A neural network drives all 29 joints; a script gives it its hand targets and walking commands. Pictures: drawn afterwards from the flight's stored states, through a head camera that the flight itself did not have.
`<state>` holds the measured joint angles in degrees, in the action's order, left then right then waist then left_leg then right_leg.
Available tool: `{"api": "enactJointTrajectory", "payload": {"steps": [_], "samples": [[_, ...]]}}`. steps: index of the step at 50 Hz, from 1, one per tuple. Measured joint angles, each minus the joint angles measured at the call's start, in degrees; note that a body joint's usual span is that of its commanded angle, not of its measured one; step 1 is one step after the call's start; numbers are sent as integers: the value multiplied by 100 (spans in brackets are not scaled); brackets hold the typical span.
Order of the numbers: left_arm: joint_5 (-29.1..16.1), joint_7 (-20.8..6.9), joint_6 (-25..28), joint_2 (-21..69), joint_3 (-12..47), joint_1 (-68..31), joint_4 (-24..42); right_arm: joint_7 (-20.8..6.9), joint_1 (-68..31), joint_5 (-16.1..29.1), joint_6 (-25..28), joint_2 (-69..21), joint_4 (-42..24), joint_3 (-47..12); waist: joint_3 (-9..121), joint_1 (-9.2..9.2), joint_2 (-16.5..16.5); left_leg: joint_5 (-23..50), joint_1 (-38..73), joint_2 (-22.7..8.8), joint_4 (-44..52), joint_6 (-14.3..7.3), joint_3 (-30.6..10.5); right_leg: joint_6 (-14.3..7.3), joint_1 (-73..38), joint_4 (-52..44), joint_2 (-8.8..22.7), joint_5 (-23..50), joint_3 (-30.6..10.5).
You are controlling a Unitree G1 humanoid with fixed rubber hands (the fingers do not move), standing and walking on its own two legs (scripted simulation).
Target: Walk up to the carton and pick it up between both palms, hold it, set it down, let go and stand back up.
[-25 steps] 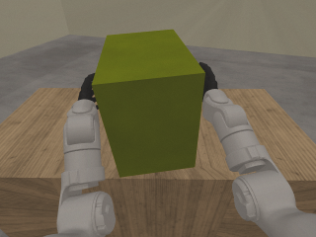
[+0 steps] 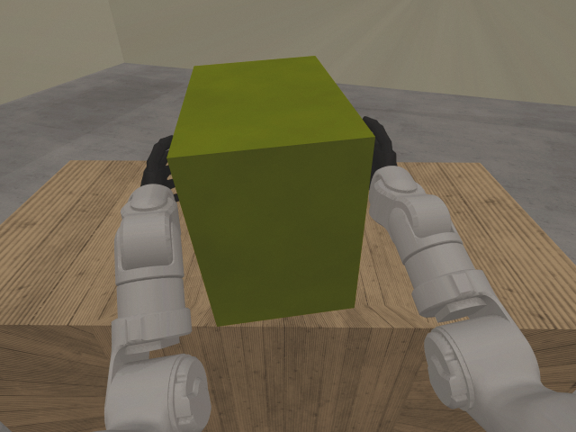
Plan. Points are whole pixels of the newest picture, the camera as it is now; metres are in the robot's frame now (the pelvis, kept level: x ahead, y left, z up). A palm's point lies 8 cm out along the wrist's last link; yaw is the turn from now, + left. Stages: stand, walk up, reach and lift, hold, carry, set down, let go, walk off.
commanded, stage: hold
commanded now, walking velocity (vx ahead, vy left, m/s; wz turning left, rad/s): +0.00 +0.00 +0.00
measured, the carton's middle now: (269, 180) +0.44 +0.01 +0.19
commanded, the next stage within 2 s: none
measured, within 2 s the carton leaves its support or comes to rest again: neither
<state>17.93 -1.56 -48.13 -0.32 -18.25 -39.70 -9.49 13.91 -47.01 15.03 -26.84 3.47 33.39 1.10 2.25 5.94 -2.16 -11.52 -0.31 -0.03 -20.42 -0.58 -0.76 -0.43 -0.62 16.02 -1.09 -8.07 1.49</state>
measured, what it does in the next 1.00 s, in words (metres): stands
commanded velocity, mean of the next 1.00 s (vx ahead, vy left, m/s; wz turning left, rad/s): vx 0.00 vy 0.00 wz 0.00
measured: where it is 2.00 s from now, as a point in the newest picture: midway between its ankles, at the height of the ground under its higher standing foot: outside the picture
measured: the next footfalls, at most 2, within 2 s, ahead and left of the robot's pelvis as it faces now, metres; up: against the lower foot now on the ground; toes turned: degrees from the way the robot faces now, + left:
none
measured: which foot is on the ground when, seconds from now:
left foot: down 0.00-1.00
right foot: down 0.00-1.00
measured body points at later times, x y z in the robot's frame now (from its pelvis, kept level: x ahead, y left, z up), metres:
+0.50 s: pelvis +0.00 +0.00 +0.00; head -0.08 +0.02 +0.44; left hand +0.37 +0.16 +0.23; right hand +0.37 -0.14 +0.24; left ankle +0.01 +0.11 -0.75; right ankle +0.02 -0.11 -0.75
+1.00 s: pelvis +0.00 +0.00 +0.00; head -0.08 +0.02 +0.44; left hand +0.37 +0.15 +0.23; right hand +0.37 -0.15 +0.24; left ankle +0.01 +0.11 -0.75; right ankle +0.02 -0.11 -0.75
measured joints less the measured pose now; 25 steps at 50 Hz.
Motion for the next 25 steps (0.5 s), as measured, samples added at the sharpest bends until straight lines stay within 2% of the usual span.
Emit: {"api": "enactJointTrajectory", "payload": {"steps": [25], "samples": [[35, 3, 32, 10, -31, -55, -44, -35, -63, -42, 48, 5, 89, 13, 20, -23, -11, 26, -7, -8, 27, 7, 6, -10, 13, -25, -15, 31, -20]]}}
